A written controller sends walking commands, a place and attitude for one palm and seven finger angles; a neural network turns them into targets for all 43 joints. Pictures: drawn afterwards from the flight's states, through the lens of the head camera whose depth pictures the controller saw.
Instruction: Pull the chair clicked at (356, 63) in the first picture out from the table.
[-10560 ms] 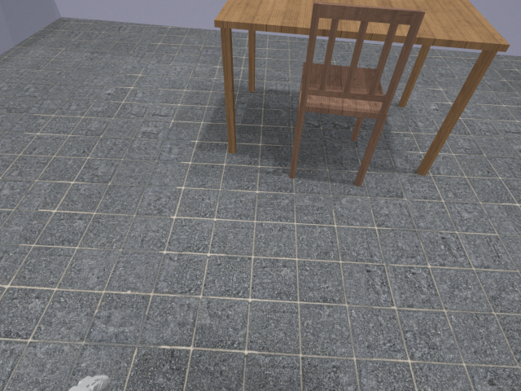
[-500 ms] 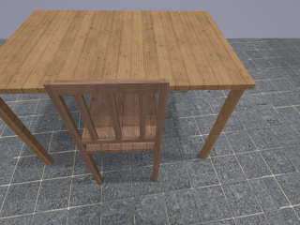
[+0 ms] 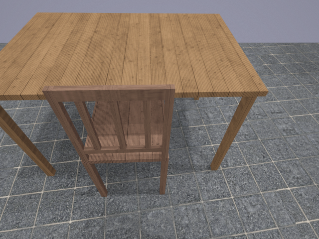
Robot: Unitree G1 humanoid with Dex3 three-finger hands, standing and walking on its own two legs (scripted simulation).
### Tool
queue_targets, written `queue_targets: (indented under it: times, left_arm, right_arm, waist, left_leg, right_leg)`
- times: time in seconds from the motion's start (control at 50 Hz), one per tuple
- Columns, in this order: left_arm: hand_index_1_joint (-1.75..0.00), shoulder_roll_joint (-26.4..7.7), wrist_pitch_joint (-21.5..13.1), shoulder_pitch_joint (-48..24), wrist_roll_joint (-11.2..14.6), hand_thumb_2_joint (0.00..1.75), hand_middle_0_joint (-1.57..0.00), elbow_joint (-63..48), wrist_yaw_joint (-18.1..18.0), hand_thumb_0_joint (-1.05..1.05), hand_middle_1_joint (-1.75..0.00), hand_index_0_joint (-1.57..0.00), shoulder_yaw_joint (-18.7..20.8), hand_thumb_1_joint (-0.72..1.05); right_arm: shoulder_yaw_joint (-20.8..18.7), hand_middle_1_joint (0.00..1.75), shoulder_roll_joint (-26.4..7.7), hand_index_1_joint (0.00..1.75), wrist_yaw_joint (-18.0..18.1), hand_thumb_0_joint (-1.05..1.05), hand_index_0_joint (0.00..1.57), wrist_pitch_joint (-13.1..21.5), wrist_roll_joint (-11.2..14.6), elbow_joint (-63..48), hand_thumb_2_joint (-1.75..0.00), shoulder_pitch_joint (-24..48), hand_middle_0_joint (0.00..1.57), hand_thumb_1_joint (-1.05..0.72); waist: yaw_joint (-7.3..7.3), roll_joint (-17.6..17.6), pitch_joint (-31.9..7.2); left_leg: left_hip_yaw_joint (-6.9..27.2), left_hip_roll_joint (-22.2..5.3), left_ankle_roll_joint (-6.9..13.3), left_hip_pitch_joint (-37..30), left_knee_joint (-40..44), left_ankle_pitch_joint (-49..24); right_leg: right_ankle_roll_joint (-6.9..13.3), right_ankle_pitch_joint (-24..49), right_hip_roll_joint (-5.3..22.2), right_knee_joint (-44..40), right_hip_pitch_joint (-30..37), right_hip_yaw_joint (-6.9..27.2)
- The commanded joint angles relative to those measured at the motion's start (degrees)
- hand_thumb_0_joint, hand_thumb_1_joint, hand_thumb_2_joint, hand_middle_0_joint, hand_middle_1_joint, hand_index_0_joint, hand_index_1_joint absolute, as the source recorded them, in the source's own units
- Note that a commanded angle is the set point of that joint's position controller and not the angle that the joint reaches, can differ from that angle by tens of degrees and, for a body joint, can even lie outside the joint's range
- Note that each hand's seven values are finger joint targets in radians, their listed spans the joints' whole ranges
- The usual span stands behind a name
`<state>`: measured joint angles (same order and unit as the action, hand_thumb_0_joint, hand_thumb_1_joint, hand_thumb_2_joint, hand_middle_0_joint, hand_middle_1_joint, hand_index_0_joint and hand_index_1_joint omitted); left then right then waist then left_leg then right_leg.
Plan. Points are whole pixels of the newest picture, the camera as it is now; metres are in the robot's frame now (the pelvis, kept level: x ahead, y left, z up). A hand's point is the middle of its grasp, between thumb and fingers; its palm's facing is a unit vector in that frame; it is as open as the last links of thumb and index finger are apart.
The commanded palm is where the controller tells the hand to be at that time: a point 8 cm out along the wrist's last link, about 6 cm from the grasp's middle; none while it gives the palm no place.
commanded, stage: look again from close up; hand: left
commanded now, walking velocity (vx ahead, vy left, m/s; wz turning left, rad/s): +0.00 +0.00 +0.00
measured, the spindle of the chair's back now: (118, 126) +0.50 +0.18 -0.09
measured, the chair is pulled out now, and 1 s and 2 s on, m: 0.00 0.00 0.00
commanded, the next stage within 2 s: shuffle to correct the standing spot in 0.06 s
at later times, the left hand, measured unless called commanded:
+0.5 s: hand out of the picture -0.02 +0.15 -0.19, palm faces +0.09 -0.98 -0.17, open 7.4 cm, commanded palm none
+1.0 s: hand out of the picture +0.06 +0.16 -0.18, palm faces +0.16 -0.96 -0.23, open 7.3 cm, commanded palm none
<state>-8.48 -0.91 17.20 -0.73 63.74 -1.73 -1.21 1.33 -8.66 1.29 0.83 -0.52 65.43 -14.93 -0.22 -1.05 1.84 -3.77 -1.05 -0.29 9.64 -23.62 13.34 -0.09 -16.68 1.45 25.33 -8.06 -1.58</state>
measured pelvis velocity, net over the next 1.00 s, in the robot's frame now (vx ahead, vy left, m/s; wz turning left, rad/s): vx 0.06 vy -0.03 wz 0.13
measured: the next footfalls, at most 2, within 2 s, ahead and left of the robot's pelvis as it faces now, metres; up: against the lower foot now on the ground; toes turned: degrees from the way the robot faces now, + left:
right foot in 0.80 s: +0.11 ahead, -0.12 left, +0.00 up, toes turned +4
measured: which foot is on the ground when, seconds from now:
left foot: down 0.00-1.00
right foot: down 0.00-0.66, up 0.68-0.78, down 0.80-1.00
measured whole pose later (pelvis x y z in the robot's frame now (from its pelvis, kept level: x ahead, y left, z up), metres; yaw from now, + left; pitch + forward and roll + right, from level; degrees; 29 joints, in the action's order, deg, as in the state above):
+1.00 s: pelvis +0.06 -0.03 -0.01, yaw +8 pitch -1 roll +1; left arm -9.7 -0.7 13.3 -0.9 60.7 -2.3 1.1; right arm -0.8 -8.7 2.3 -0.6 -0.5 63.2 -12.7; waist -0.2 -0.7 3.7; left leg -2.5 -1.7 -1.5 8.8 -28.8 18.7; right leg 1.8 -18.6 2.3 33.7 -14.4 -5.6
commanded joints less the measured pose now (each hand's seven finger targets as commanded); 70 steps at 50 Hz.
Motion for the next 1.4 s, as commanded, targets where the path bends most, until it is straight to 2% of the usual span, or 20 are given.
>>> queue_targets:
  times: [0.0,0.14,0.24,0.32,0.46,0.54,0.56,0.6,0.64,0.7,0.74,0.78,0.8,0.86,0.9,0.96,1.0,1.12,1.24,1.38]
  left_arm:
    - [-0.3,-5.92,-0.78,5.04,0.09,0.9,-0.2,-1.04,-0.61,0.0,-0.3,-0.2,1.22,0.9]
    - [-0.3,-5.77,-0.81,5.14,0.02,0.9,-0.2,-1.0,-0.61,0.0,-0.3,-0.2,1.32,0.9]
    - [-0.3,-5.6,0.03,5.76,-0.49,0.9,-0.2,-0.71,-0.02,0.0,-0.3,-0.2,1.89,0.9]
    - [-0.3,-5.64,0.2,6.63,-0.65,0.9,-0.2,-1.01,0.39,0.0,-0.3,-0.2,2.27,0.9]
    - [-0.3,-6.15,-0.86,11.55,-0.53,0.9,-0.2,0.19,0.13,0.0,-0.3,-0.2,3.25,0.9]
    - [-0.3,-6.7,-0.87,13.64,-0.75,0.9,-0.2,1.21,-0.46,0.0,-0.3,-0.2,3.7,0.9]
    - [-0.3,-6.05,-0.82,12.12,-0.74,0.9,-0.2,0.99,-0.62,0.0,-0.3,-0.2,3.38,0.9]
    - [-0.3,-3.93,-1.23,9.13,-0.13,0.9,-0.2,-0.29,-0.87,0.0,-0.3,-0.2,2.37,0.9]
    - [-0.3,-3.09,-0.89,4.23,1.05,0.9,-0.2,-2.65,-1.56,0.0,-0.3,-0.2,2.41,0.9]
    - [-0.3,-3.14,0.17,2.47,0.63,0.9,-0.2,-3.14,-1.13,0.0,-0.3,-0.2,3.16,0.9]
    - [-0.3,-3.19,0.0,8.43,0.03,0.9,-0.2,-1.48,-0.83,0.0,-0.3,-0.2,3.45,0.9]
    - [-0.3,-6.32,-0.61,9.79,-0.29,0.9,-0.2,-1.16,-0.88,0.0,-0.3,-0.2,3.75,0.9]
    - [-0.3,-7.74,-0.61,7.93,-0.23,0.9,-0.2,-1.7,-0.69,0.0,-0.3,-0.2,3.6,0.9]
    - [-0.3,-7.7,-0.48,4.23,-0.37,0.9,-0.2,-2.99,-0.95,0.0,-0.3,-0.2,3.52,0.9]
    - [-0.3,-7.16,-0.34,2.49,-0.46,0.9,-0.2,-3.53,-1.12,0.0,-0.3,-0.2,3.28,0.9]
    - [-0.3,-6.07,-0.09,0.53,0.22,0.9,-0.2,-4.56,-0.76,0.0,-0.3,-0.2,2.98,0.9]
    - [-0.3,-6.5,0.0,-0.2,0.12,0.9,-0.2,-4.44,-0.58,0.0,-0.3,-0.2,3.02,0.9]
    - [-0.3,-6.94,-0.2,0.26,0.05,0.9,-0.2,-3.07,-0.24,0.0,-0.3,-0.2,2.69,0.9]
    - [-0.3,-7.02,-0.04,0.27,-0.02,0.9,-0.2,-2.57,0.02,0.0,-0.3,-0.2,2.45,0.9]
    - [-0.3,-6.66,-0.38,2.35,0.05,0.9,-0.2,-1.86,0.02,0.0,-0.3,-0.2,2.32,0.9]
  right_arm:
    - [-1.05,0.3,-5.16,0.3,0.47,0.0,0.2,1.04,0.24,-1.4,-0.9,-3.29,0.2,-0.9]
    - [-1.1,0.3,-4.85,0.3,0.53,0.0,0.2,1.05,0.26,-1.21,-0.9,-3.59,0.2,-0.9]
    - [-1.66,0.3,-5.12,0.3,0.16,0.0,0.2,0.08,-0.33,-0.86,-0.9,-4.87,0.2,-0.9]
    - [-1.99,0.3,-4.55,0.3,0.05,0.0,0.2,-0.22,-0.61,-1.49,-0.9,-5.42,0.2,-0.9]
    - [-1.85,0.3,-3.18,0.3,0.57,0.0,0.2,1.32,-0.54,-2.59,-0.9,-5.92,0.2,-0.9]
    - [-1.84,0.3,-1.38,0.3,0.85,0.0,0.2,1.33,-0.55,-3.49,-0.9,-3.92,0.2,-0.9]
    - [-1.61,0.3,-0.88,0.3,0.96,0.0,0.2,1.39,-0.43,-2.85,-0.9,-4.81,0.2,-0.9]
    - [-2.03,0.3,-4.24,0.3,1.66,0.0,0.2,1.98,-0.53,0.94,-0.9,-13.16,0.2,-0.9]
    - [-2.16,0.3,-6.65,0.3,2.65,0.0,0.2,1.18,0.01,2.67,-0.9,-15.59,0.2,-0.9]
    - [-2.26,0.3,-6.51,0.3,2.67,0.0,0.2,0.45,-0.4,-0.18,-0.9,-8.72,0.2,-0.9]
    - [-2.57,0.3,-7.08,0.3,2.52,0.0,0.2,0.14,0.25,-2.41,-0.9,-4.12,0.2,-0.9]
    - [-3.19,0.3,-5.41,0.3,1.92,0.0,0.2,-0.08,0.86,-4.42,-0.9,-3.99,0.2,-0.9]
    - [-3.24,0.3,-4.1,0.3,1.49,0.0,0.2,-0.28,0.98,-4.19,-0.9,-5.02,0.2,-0.9]
    - [-3.15,0.3,-1.68,0.3,1.41,0.0,0.2,-1.42,0.42,-3.76,-0.9,-4.14,0.2,-0.9]
    - [-2.88,0.3,-1.3,0.3,1.27,0.0,0.2,-1.18,0.44,-3.48,-0.9,-4.34,0.2,-0.9]
    - [-2.57,0.3,-3.31,0.3,1.15,0.0,0.2,-0.23,-0.04,-2.56,-0.9,-4.19,0.2,-0.9]
    - [-2.39,0.3,-4.06,0.3,0.9,0.0,0.2,0.11,-0.13,-2.75,-0.9,-1.85,0.2,-0.9]
    - [-1.97,0.3,-4.02,0.3,0.79,0.0,0.2,-0.01,-0.07,-2.83,-0.9,-1.63,0.2,-0.9]
    - [-1.41,0.3,-4.43,0.3,0.44,0.0,0.2,-0.11,-0.21,-2.57,-0.9,-2.72,0.2,-0.9]
    - [-1.17,0.3,-3.97,0.3,0.31,0.0,0.2,0.26,-0.13,-1.97,-0.9,-4.96,0.2,-0.9]
  waist:
    - [-0.32,0.46,0.71]
    - [-0.33,0.43,1.44]
    - [0.09,0.02,5.08]
    - [0.07,1.37,8.78]
    - [-1.21,-2.78,2.88]
    - [-1.17,-8.33,3.15]
    - [0.0,-5.36,3.08]
    - [3.29,8.37,-2.78]
    - [3.51,19.85,-0.78]
    - [1.37,12.99,4.24]
    - [-1.74,6.06,1.41]
    - [-1.17,-3.93,-2.68]
    - [-0.29,-6.78,-3.63]
    - [-0.39,-12.11,0.87]
    - [0.15,-11.24,0.45]
    - [0.08,-0.27,-1.83]
    - [-0.75,4.82,-1.47]
    - [-0.71,0.61,0.28]
    - [-0.61,0.58,4.2]
    - [-0.47,0.86,2.57]
  left_leg:
    - [4.25,-4.71,1.64,-1.4,3.33,-10.44]
    - [4.29,-4.73,1.61,-1.02,3.43,-10.81]
    - [4.97,-3.87,2.45,2.53,3.1,7.22]
    - [6.86,-3.9,3.45,6.28,3.12,12.93]
    - [3.52,-1.79,3.88,10.26,-8.92,-7.46]
    - [-1.17,-0.03,2.81,13.66,-14.87,4.01]
    - [-0.71,-0.28,2.61,9.7,-10.19,0.58]
    - [5.77,-6.19,5.19,-8.54,-7.45,-41.49]
    - [14.5,-15.76,11.31,-16.35,-4.34,-80.44]
    - [11.15,-13.33,9.42,-10.56,-2.67,-63.26]
    - [7.03,-9.17,5.37,-6.27,-5.97,-47.93]
    - [3.64,-3.46,1.02,1.72,-7.16,-17.44]
    - [2.49,-1.13,0.17,3.31,-6.69,-2.77]
    - [1.4,-0.62,-0.21,4.86,-10.61,11.54]
    - [1.69,-1.48,0.04,3.63,-5.97,7.86]
    - [3.94,-4.89,0.94,-2.55,0.45,-14.38]
    - [4.1,-5.73,1.14,-0.8,1.33,-17.02]
    - [3.44,-5.12,0.54,-0.13,3.71,-7.88]
    - [3.49,-4.43,0.59,1.74,6.01,-1.04]
    - [3.29,-4.23,0.62,1.14,6.35,-0.75]
  right_leg:
    - [1.34,13.01,4.83,-4.39,-2.64,4.07]
    - [1.42,13.11,4.76,-4.61,-2.7,3.92]
    - [1.99,-9.1,3.73,-4.25,-6.55,2.27]
    - [2.54,-13.48,3.38,-3.01,-8.95,1.17]
    - [3.9,6.46,6.43,0.45,1.74,0.56]
    - [7.17,28.06,11.2,0.9,5.28,3.87]
    - [6.36,35.91,10.13,4.13,3.54,1.59]
    - [1.4,33.67,3.99,17.49,-5.69,-5.65]
    - [0.24,-14.38,0.75,23.22,-17.19,-2.56]
    - [0.39,-13.39,2.44,12.27,-14.76,-1.01]
    - [-0.28,6.38,1.73,0.45,-5.53,-2.83]
    - [2.37,36.23,8.18,2.1,2.25,4.96]
    - [5.03,40.96,12.67,2.04,2.65,7.12]
    - [8.04,42.82,14.57,-0.75,-1.11,8.4]
    - [7.91,39.63,13.07,0.54,-1.7,6.87]
    - [3.38,25.11,6.7,2.49,-3.86,2.75]
    - [1.88,19.22,5.37,1.51,-2.02,2.22]
    - [2.0,15.46,5.4,-3.18,-1.33,2.9]
    - [1.8,3.02,4.94,-7.41,-4.2,3.68]
    - [1.92,2.32,4.91,-7.89,-3.82,3.58]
